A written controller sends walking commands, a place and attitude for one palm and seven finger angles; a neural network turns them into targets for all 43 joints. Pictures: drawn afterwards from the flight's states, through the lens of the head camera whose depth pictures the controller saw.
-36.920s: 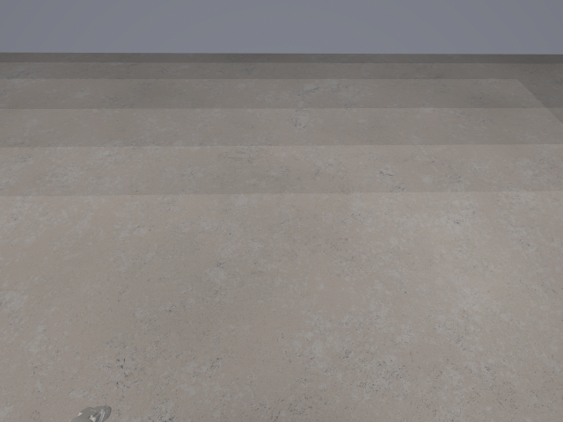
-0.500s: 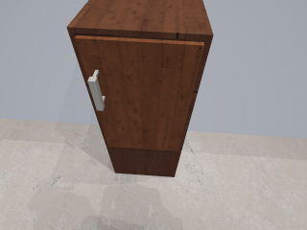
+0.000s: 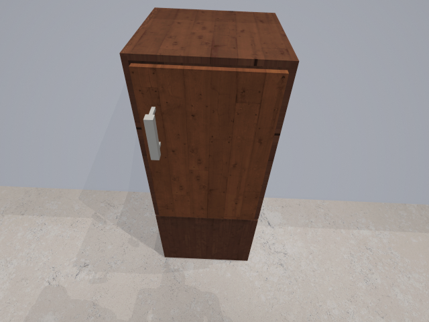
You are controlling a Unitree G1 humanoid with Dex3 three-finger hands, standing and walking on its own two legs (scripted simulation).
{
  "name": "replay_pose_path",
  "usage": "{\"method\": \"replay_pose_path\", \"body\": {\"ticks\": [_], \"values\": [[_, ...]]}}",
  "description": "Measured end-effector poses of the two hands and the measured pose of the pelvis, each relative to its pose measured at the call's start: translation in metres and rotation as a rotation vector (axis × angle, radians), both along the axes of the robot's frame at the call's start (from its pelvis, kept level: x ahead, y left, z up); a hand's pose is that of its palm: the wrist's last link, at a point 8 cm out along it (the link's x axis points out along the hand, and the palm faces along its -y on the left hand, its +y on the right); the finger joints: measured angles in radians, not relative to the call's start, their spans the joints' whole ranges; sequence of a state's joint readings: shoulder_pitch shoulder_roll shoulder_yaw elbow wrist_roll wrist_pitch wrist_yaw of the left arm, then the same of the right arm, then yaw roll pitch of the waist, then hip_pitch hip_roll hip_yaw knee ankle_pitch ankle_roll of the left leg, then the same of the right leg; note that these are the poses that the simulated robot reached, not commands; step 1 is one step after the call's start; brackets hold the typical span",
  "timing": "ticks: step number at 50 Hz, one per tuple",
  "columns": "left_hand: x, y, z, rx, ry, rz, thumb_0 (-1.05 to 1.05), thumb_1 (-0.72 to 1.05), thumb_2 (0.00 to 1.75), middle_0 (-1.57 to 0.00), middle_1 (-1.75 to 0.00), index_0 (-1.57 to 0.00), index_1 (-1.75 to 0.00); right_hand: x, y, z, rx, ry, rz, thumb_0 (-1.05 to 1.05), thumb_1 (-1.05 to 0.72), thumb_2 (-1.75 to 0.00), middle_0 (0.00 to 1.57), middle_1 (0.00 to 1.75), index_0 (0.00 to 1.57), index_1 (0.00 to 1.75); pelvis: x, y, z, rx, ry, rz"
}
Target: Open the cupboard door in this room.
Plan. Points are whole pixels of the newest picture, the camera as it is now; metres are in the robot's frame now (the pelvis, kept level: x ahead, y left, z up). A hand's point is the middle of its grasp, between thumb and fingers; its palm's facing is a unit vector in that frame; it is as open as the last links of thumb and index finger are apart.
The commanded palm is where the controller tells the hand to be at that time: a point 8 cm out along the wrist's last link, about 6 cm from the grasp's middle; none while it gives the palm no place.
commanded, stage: look again from close up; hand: left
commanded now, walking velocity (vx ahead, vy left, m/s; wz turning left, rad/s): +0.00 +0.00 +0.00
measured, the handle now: (154, 133) +0.56 +0.19 +0.05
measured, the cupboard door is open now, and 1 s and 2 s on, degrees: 0 0 0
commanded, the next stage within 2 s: raise the hand with hooked fingers in 0.02 s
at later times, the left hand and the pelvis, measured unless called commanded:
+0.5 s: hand (107, 314) +0.15 +0.20 -0.04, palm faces +0.00 -1.00 -0.01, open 8.4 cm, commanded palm +0.12 +0.27 -0.03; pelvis -0.04 -0.01 -0.08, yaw +3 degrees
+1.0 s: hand (84, 271) +0.21 +0.25 +0.00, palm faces +0.06 -1.00 -0.07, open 11.4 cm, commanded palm +0.18 +0.30 +0.01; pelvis +0.01 +0.00 -0.06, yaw +4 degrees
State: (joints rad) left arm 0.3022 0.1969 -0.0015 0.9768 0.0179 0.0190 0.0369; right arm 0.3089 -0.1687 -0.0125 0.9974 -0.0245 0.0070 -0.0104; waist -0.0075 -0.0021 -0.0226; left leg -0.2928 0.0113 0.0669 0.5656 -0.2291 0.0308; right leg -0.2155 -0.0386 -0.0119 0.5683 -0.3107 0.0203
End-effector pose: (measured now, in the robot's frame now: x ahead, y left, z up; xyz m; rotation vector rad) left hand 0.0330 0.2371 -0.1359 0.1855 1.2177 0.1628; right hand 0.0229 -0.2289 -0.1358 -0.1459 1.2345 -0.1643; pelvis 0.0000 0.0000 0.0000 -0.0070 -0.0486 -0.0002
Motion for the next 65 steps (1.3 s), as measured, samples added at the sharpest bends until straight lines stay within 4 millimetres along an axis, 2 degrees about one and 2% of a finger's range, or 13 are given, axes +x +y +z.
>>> {"method": "replay_pose_path", "body": {"ticks": [7, 9, 13, 15, 18, 21, 27, 32, 39, 43, 49, 56, 65], "values": [[-0.036, 0.002, -0.002, -0.010, 0.069, 0.025, 0.01, 0.91, 0.90, -0.20, -0.30, -0.20, -0.30, -0.032, 0.007, 0.001, 0.005, 0.094, 0.010, 0.01, -0.91, -0.90, 0.20, 0.30, 0.20, 0.30, -0.009, 0.005, 0.003, -0.006, 0.027, 0.013], [-0.022, 0.005, 0.017, -0.024, -0.072, 0.124, 0.01, 0.90, 0.89, -0.20, -0.30, -0.20, -0.30, -0.026, 0.006, 0.005, -0.019, 0.015, 0.013, 0.01, -0.91, -0.90, 0.20, 0.30, 0.20, 0.30, -0.014, 0.005, 0.000, -0.009, 0.019, 0.025], [0.038, 0.012, 0.090, 0.015, -0.598, 0.156, 0.02, 0.87, 0.88, -0.21, -0.32, -0.20, -0.32, 0.014, -0.001, 0.016, -0.062, -0.268, 0.036, 0.01, -0.90, -0.90, 0.21, 0.30, 0.20, 0.30, -0.022, 0.005, -0.008, -0.010, 0.041, 0.066], [0.068, 0.014, 0.115, 0.012, -0.828, 0.120, 0.02, 0.85, 0.87, -0.21, -0.34, -0.20, -0.34, 0.041, -0.006, 0.018, -0.074, -0.387, 0.073, 0.01, -0.90, -0.90, 0.21, 0.30, 0.20, 0.30, -0.029, 0.004, -0.017, -0.018, 0.075, 0.085], [0.100, 0.017, 0.133, -0.017, -1.114, 0.014, 0.01, 0.80, 0.85, -0.21, -0.37, -0.20, -0.37, 0.084, -0.013, 0.022, -0.090, -0.551, 0.139, 0.01, -0.90, -0.90, 0.20, 0.30, 0.20, 0.30, -0.039, -0.001, -0.038, -0.022, 0.150, 0.078], [0.111, 0.016, 0.127, -0.074, -1.269, -0.140, 0.01, 0.74, 0.83, -0.21, -0.41, -0.21, -0.41, 0.124, -0.019, 0.027, -0.102, -0.705, 0.188, 0.01, -0.90, -0.90, 0.20, 0.30, 0.20, 0.30, -0.045, -0.005, -0.064, -0.025, 0.195, 0.059], [0.087, 0.021, 0.089, -0.191, -1.141, -0.113, 0.01, 0.61, 0.77, -0.23, -0.49, -0.22, -0.49, 0.172, -0.010, 0.044, -0.107, -0.861, 0.229, 0.01, -0.90, -0.90, 0.20, 0.30, 0.20, 0.30, -0.039, -0.010, -0.085, -0.033, 0.199, 0.063], [0.074, 0.031, 0.102, -0.093, -1.158, -0.052, 0.02, 0.49, 0.72, -0.23, -0.56, -0.23, -0.56, 0.183, 0.007, 0.039, -0.102, -0.810, 0.291, 0.01, -0.90, -0.90, 0.20, 0.30, 0.20, 0.30, -0.027, -0.013, -0.084, -0.064, 0.209, 0.083], [0.114, 0.041, 0.118, -0.094, -1.174, -0.152, 0.01, 0.32, 0.65, -0.24, -0.67, -0.24, -0.67, 0.170, 0.019, 0.003, -0.049, -0.635, 0.285, 0.01, -0.90, -0.90, 0.21, 0.30, 0.21, 0.30, -0.015, -0.013, -0.080, -0.089, 0.242, 0.093], [0.135, 0.050, 0.123, -0.127, -1.110, -0.161, 0.01, 0.23, 0.61, -0.25, -0.73, -0.25, -0.73, 0.157, 0.016, -0.004, -0.037, -0.567, 0.222, 0.02, -0.90, -0.90, 0.21, 0.30, 0.21, 0.30, -0.006, -0.010, -0.073, -0.081, 0.254, 0.078], [0.150, 0.064, 0.142, -0.096, -1.142, -0.140, 0.01, 0.10, 0.55, -0.26, -0.82, -0.26, -0.82, 0.148, 0.003, 0.000, -0.062, -0.532, 0.171, 0.02, -0.90, -0.90, 0.21, 0.30, 0.21, 0.30, 0.007, -0.005, -0.065, -0.067, 0.268, 0.066], [0.160, 0.071, 0.145, -0.112, -1.151, -0.147, 0.01, -0.07, 0.48, -0.27, -0.92, -0.27, -0.92, 0.160, -0.011, 0.013, -0.113, -0.554, 0.183, 0.02, -0.90, -0.90, 0.21, 0.30, 0.20, 0.30, 0.014, -0.001, -0.061, -0.064, 0.264, 0.067], [0.173, 0.084, 0.162, -0.108, -1.204, -0.142, 0.00, -0.28, 0.39, -0.29, -1.06, -0.28, -1.06, 0.179, -0.004, 0.037, -0.119, -0.624, 0.218, 0.02, -0.90, -0.90, 0.20, 0.30, 0.20, 0.30, 0.015, 0.000, -0.052, -0.067, 0.233, 0.073]]}}
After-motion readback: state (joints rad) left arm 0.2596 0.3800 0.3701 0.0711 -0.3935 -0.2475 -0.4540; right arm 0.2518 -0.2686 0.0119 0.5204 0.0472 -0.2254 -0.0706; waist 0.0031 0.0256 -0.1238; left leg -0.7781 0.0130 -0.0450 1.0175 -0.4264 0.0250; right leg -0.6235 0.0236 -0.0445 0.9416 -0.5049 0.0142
